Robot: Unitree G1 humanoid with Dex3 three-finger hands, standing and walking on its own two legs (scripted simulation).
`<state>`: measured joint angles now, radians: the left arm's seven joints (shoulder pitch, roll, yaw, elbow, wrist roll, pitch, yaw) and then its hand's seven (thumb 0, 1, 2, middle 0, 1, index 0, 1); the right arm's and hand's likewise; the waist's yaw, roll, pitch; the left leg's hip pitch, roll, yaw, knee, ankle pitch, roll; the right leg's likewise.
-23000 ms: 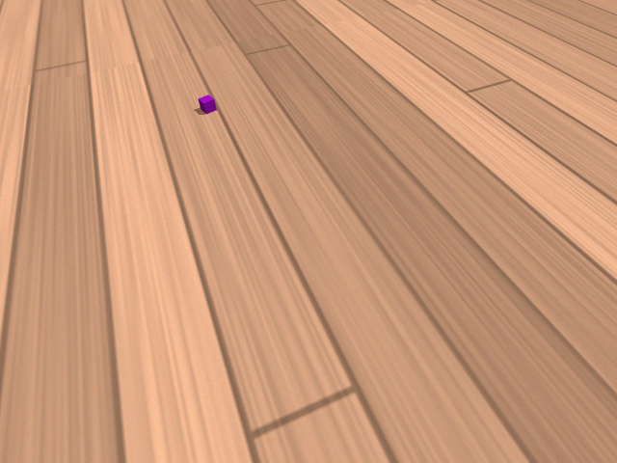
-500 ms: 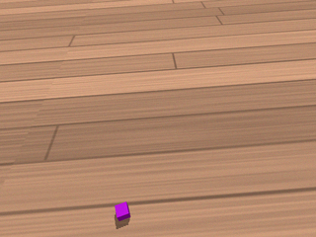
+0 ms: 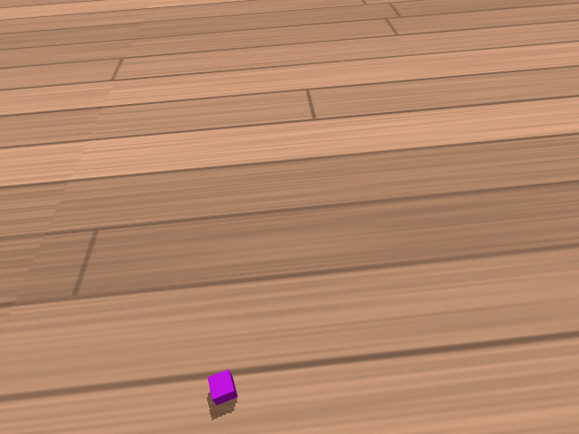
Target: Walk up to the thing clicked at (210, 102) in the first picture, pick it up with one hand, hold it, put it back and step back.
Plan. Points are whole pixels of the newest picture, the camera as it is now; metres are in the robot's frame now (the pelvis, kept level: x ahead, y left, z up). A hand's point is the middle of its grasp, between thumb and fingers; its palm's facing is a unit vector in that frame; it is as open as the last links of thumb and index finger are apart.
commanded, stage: walk up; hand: left
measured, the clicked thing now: (222, 387) +0.41 +0.27 -0.74
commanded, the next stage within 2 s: stand in 0.70 s
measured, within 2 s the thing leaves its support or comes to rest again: neither
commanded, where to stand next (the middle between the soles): +0.05 +0.01 m, yaw +1 degrees
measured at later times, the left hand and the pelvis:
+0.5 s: hand out of the picture +0.06 +0.24 -0.15, palm faces -0.02 -0.94 -0.34, open 7.4 cm; pelvis -0.01 -0.01 +0.00, yaw -1 degrees
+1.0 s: hand out of the picture +0.06 +0.24 -0.15, palm faces -0.03 -0.94 -0.34, open 7.4 cm; pelvis -0.02 -0.01 +0.00, yaw +0 degrees
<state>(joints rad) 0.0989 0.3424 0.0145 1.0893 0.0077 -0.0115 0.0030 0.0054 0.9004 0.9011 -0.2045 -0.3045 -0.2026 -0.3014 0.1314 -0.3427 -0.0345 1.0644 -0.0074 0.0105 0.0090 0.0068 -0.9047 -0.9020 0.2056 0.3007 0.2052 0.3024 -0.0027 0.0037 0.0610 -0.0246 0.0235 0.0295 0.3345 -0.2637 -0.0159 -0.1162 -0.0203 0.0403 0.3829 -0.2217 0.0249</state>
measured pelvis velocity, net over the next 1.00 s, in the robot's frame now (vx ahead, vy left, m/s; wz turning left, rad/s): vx -0.02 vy -0.01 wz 0.00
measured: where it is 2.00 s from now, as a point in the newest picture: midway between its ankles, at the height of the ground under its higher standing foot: outside the picture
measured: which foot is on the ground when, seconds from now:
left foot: down 0.00-1.00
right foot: down 0.00-1.00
